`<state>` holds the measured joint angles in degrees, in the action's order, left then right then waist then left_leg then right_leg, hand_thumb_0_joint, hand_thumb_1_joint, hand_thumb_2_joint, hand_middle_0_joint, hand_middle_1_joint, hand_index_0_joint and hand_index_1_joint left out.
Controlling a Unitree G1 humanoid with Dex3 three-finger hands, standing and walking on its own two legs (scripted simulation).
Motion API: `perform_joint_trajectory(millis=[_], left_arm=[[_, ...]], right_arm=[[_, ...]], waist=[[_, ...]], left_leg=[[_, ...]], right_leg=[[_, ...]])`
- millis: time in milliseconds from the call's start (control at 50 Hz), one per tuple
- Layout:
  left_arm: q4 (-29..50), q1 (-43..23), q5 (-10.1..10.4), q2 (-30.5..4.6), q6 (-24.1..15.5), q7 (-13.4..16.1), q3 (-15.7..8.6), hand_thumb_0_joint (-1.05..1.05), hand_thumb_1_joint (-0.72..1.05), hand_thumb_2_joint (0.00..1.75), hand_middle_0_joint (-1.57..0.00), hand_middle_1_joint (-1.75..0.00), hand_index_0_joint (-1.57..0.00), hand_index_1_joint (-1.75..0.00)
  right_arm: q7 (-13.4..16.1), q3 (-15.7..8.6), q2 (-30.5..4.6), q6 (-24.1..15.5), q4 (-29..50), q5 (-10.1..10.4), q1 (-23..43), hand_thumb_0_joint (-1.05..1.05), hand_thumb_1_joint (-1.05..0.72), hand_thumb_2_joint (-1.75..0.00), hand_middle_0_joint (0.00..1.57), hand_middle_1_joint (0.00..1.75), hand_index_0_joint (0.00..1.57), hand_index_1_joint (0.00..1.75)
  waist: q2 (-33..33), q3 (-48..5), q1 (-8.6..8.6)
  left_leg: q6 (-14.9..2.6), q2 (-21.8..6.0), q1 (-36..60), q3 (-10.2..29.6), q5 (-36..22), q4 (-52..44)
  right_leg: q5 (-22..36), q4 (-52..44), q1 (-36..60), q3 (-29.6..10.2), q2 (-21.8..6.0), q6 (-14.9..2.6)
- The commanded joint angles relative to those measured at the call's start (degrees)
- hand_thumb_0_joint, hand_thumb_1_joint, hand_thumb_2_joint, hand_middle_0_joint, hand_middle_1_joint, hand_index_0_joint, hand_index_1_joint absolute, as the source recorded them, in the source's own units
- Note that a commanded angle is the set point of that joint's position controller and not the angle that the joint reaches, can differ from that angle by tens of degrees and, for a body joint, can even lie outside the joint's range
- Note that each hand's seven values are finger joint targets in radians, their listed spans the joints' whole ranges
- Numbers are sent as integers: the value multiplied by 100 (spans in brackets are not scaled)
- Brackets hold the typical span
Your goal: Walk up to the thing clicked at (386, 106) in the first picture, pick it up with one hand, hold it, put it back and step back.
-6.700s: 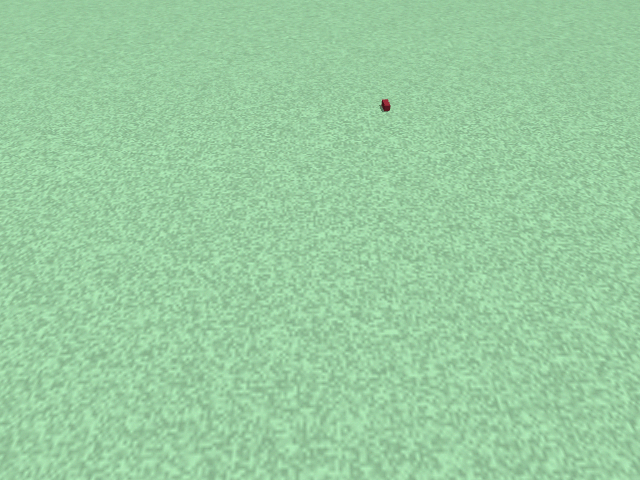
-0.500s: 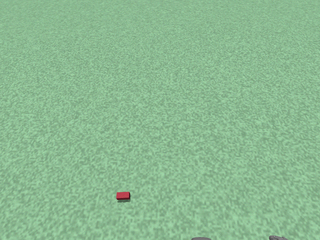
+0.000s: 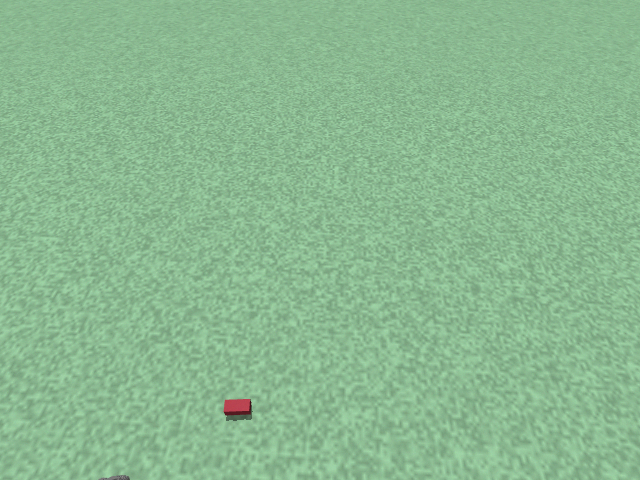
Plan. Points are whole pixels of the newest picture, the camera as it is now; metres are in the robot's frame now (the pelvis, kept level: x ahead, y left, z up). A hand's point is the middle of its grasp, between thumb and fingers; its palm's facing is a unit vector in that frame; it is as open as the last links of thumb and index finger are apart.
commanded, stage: walk up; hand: left
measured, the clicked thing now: (237, 407) +0.44 +0.23 -0.76
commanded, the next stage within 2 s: stand in 0.40 s
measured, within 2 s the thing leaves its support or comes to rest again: neither
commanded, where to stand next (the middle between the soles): +0.07 -0.04 m, yaw +2 degrees
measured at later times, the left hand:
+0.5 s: hand out of the picture +0.08 +0.25 -0.16, palm faces +0.00 -0.95 -0.32, open 7.4 cm
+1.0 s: hand out of the picture +0.09 +0.26 -0.15, palm faces -0.02 -0.94 -0.35, open 7.4 cm
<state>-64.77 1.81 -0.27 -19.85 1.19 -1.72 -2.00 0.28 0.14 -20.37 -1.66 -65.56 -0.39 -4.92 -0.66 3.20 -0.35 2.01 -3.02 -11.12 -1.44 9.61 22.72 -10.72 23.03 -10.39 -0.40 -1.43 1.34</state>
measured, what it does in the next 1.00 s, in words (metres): stands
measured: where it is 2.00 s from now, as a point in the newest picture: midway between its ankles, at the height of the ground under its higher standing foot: outside the picture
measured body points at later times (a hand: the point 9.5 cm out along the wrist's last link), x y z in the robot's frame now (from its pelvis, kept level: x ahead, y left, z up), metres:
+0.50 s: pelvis +0.01 +0.01 +0.00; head +0.02 +0.01 +0.45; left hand +0.09 +0.30 -0.13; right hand +0.11 -0.29 -0.13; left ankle +0.03 +0.14 -0.74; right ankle +0.02 -0.14 -0.74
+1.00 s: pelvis +0.02 +0.00 +0.00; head +0.03 +0.00 +0.45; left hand +0.09 +0.31 -0.12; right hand +0.09 -0.30 -0.13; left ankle +0.03 +0.14 -0.74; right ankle +0.02 -0.14 -0.74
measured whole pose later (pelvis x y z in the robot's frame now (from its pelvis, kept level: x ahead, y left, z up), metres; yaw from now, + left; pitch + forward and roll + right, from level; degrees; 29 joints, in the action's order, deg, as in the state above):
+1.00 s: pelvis +0.02 +0.00 +0.00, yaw +1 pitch -2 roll +0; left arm -65.1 5.5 -0.8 -20.2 -0.7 -0.5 -0.3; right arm -0.8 -0.9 -20.2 0.0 -66.9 -0.6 -5.0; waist 0.6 3.3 -0.5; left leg 1.7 -2.2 -8.0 -0.9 9.0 19.0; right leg -10.3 19.2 -6.9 0.3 -2.3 1.9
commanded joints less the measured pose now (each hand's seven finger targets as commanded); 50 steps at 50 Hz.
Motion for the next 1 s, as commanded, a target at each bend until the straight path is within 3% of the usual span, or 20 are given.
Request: perform_joint_trajectory(millis=[0,100,200,340,380,500,520,600,700,980], left_arm=[[292,-205,17,-1109,-113,50,-189,0,90,90,-20,-30,-20,-30],[291,-168,13,-1127,-134,69,-178,0,90,90,-20,-30,-20,-30],[248,-88,5,-1155,-141,96,-166,0,90,90,-20,-30,-20,-30],[181,22,14,-1128,-140,110,-152,0,90,90,-20,-30,-20,-30],[209,-12,-38,-1137,-215,134,-113,0,90,90,-20,-30,-20,-30],[214,-9,-32,-1201,-299,171,-110,0,90,90,-20,-30,-20,-30],[218,-14,-23,-1206,-282,172,-121,0,90,90,-20,-30,-20,-30],[244,26,-22,-1165,-308,176,-96,0,90,90,-20,-30,-20,-30],[271,62,-33,-1184,-292,180,-88,0,90,90,-20,-30,-20,-30],[347,32,-15,-1302,-310,207,-58,0,90,90,-20,-30,-20,-30]], right_arm=[[60,-230,-1309,-171,405,-16,373,0,-90,-90,20,30,20,30],[60,-269,-1309,-159,396,1,317,0,-90,-90,20,30,20,30],[55,-279,-1273,-119,419,7,354,0,-90,-90,20,30,20,30],[39,-267,-1227,-96,388,14,424,0,-90,-90,20,30,20,30],[16,-256,-1152,-44,333,-49,415,0,-90,-90,20,30,20,30],[-23,-270,-1182,-18,323,-44,440,0,-90,-90,20,30,20,30],[-19,-262,-1172,-7,307,-45,399,0,-90,-90,20,30,20,30],[-35,-281,-1197,-22,314,-47,445,0,-90,-90,20,30,20,30],[-43,-296,-1207,2,280,-37,404,0,-90,-90,20,30,20,30],[-51,-278,-1189,13,254,-43,290,0,-90,-90,20,30,20,30]], waist=[[155,-500,77],[98,-738,34],[-1,-771,22],[75,-644,53],[264,-667,-18],[80,-568,-13],[37,-433,-6],[90,-526,15],[59,-340,21],[-16,-550,-23]], left_leg=[[-272,-542,-53,645,216,-664],[-277,-545,292,534,-428,-528],[-287,-514,442,462,-684,-397],[-265,-533,476,481,-585,-512],[-217,-486,557,475,-552,-534],[-219,-501,521,514,-629,-601],[-219,-480,343,529,-323,-690],[-204,-486,490,524,-632,-653],[-200,-447,333,577,-60,-787],[-200,-463,510,523,-579,-666]], right_leg=[[90,-454,225,-446,-511,-247],[502,-446,301,-409,-558,-237],[636,-512,289,-391,-577,-215],[574,-588,233,-387,-574,-180],[550,-650,227,-441,-609,-169],[635,-674,326,-378,-620,-136],[407,-702,315,-370,-602,-142],[563,-688,346,-340,-620,-137],[141,-767,241,-332,-607,-151],[513,-702,348,-339,-656,-166]])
